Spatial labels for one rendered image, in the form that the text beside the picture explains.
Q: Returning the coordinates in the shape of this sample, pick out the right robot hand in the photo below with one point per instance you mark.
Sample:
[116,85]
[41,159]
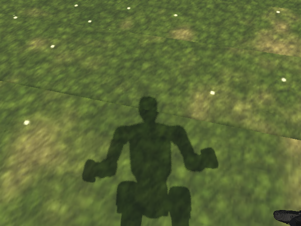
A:
[290,217]

